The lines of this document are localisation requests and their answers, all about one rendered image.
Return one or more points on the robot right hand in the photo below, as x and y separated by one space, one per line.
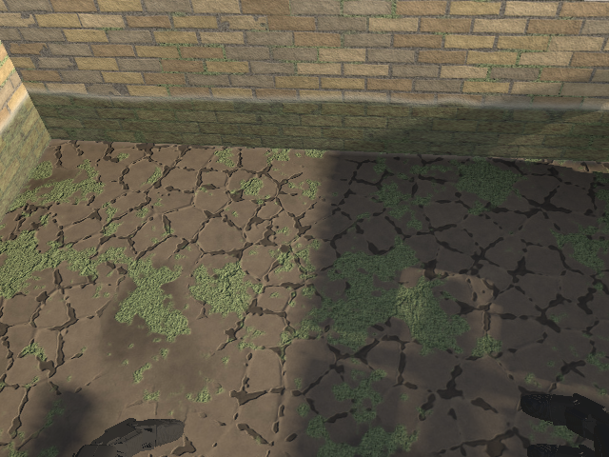
581 415

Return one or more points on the robot left hand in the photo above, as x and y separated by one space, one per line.
130 437

